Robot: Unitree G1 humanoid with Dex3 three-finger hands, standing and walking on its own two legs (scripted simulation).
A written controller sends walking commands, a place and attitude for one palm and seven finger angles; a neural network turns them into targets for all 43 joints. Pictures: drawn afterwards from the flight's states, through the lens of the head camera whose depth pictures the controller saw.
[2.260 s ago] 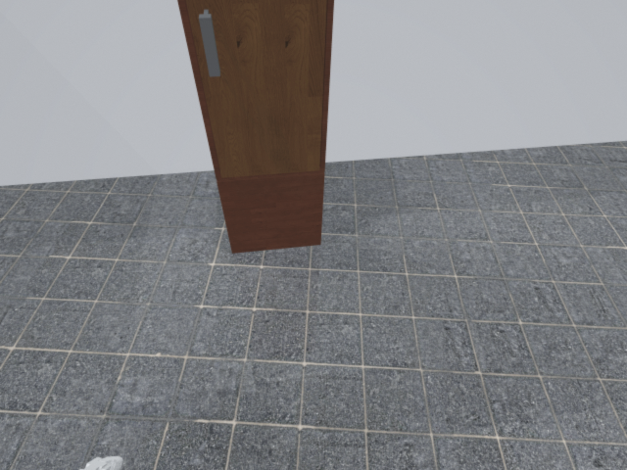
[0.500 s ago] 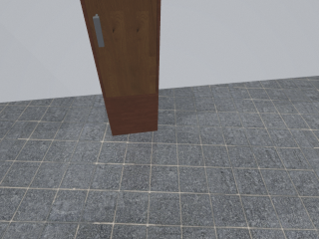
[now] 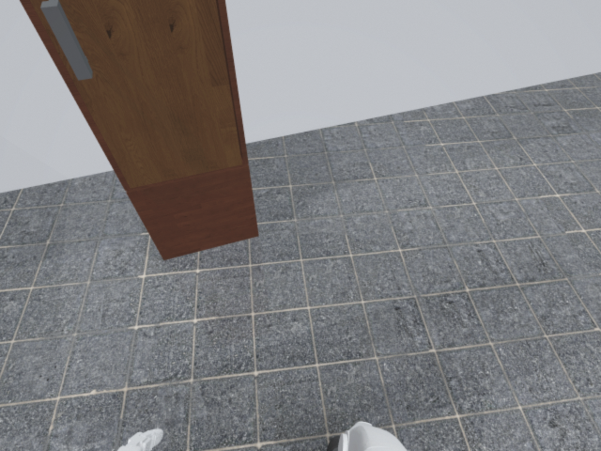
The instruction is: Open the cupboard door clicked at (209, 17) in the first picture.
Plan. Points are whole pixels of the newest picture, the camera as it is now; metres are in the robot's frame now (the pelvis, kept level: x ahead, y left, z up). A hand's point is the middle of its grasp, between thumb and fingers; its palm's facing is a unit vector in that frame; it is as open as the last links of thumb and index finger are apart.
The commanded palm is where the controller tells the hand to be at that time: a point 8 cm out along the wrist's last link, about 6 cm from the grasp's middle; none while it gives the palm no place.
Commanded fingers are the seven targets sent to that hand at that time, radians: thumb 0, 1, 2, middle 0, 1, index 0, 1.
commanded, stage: turn to face it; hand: left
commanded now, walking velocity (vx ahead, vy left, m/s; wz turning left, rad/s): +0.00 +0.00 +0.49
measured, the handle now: (69, 37) +0.80 +0.47 +0.13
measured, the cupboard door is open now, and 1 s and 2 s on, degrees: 0 0 0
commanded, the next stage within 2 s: take the last steps up to it in 0.54 s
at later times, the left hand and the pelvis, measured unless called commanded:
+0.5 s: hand out of the picture +0.07 +0.25 -0.15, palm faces +0.26 -0.94 -0.21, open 7.3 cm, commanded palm none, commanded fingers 0.00 0.90 0.90 -0.20 -0.30 -0.20 -0.30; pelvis +0.07 +0.04 +0.03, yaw +11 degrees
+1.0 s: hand out of the picture +0.02 +0.14 -0.13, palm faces +0.39 -0.91 -0.17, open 7.3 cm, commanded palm none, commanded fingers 0.00 0.90 0.90 -0.20 -0.30 -0.20 -0.30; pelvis +0.12 +0.01 +0.04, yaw +18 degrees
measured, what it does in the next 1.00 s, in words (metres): walks ahead, turning left: left foot, then right foot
